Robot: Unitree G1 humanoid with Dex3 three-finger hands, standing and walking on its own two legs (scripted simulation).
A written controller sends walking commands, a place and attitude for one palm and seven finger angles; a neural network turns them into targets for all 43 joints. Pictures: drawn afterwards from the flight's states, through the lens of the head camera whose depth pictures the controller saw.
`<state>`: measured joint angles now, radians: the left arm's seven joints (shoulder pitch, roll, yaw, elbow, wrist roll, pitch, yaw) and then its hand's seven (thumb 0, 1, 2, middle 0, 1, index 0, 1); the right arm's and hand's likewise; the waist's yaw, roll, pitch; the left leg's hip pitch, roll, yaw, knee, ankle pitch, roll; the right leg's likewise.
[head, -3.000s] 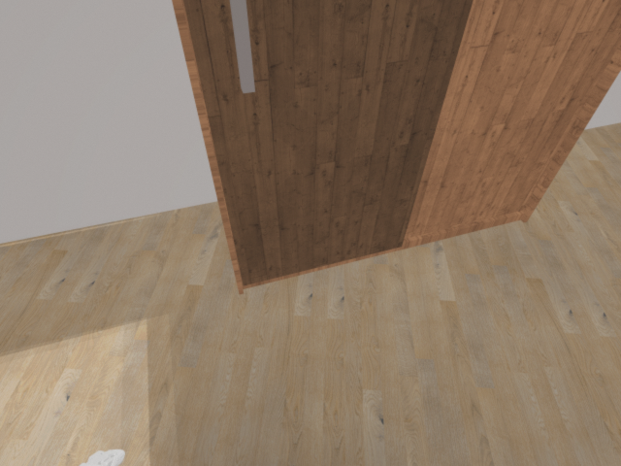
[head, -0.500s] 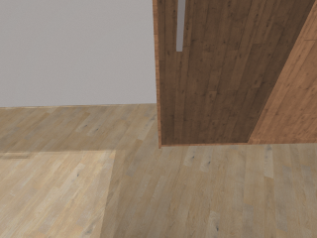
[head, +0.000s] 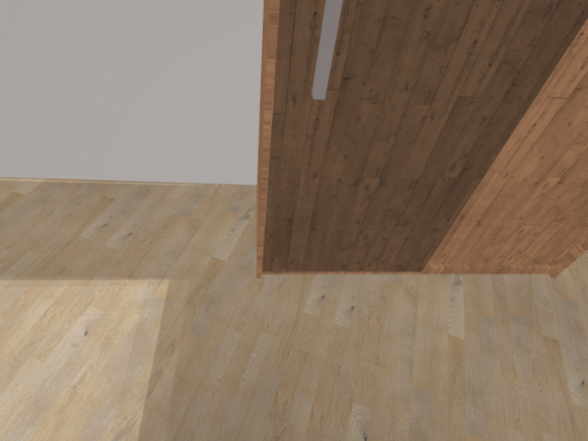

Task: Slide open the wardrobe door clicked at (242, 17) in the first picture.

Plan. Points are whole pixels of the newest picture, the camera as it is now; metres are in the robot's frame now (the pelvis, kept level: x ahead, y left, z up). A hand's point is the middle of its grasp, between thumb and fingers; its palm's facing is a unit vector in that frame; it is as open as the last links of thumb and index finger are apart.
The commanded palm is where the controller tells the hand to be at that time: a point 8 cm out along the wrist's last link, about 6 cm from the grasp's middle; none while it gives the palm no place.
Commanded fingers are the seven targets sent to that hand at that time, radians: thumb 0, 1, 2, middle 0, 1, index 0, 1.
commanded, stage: take the last steps up to it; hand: left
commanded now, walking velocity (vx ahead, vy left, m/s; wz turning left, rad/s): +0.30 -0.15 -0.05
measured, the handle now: (328, 20) +0.84 +0.00 +0.23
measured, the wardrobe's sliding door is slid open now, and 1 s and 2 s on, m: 0.00 0.00 0.00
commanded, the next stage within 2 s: come to a stop and stand still in 0.68 s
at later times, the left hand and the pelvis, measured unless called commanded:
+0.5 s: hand (257, 370) +0.27 +0.07 -0.17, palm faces +0.02 -0.98 -0.22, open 7.2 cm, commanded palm none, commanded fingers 0.00 0.90 0.90 -0.20 -0.30 -0.20 -0.30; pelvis +0.20 -0.12 -0.01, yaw +0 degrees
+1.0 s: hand (282, 348) +0.32 +0.02 -0.18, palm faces +0.10 -0.98 -0.17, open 7.4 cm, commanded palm none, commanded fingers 0.00 0.90 0.90 -0.20 -0.30 -0.20 -0.30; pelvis +0.34 -0.14 +0.00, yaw +2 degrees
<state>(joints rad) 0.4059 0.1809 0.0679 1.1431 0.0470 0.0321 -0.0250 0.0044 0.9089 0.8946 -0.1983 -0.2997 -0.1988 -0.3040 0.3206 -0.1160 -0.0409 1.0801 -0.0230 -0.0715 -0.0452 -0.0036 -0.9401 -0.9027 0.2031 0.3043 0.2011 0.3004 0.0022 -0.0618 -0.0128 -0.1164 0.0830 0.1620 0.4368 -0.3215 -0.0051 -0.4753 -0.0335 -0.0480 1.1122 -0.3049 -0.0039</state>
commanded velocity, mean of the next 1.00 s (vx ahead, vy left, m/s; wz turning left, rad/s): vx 0.12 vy -0.09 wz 0.04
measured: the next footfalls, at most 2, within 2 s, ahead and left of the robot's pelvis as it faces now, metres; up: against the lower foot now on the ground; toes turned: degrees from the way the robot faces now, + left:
right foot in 0.28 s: +0.27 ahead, -0.20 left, +0.00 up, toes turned -10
left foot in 0.76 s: +0.40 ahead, -0.02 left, +0.00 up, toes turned +11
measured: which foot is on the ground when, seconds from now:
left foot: down 0.00-0.30, up 0.32-0.74, down 0.76-1.00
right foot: up 0.00-0.26, down 0.28-0.76, up 0.78-1.00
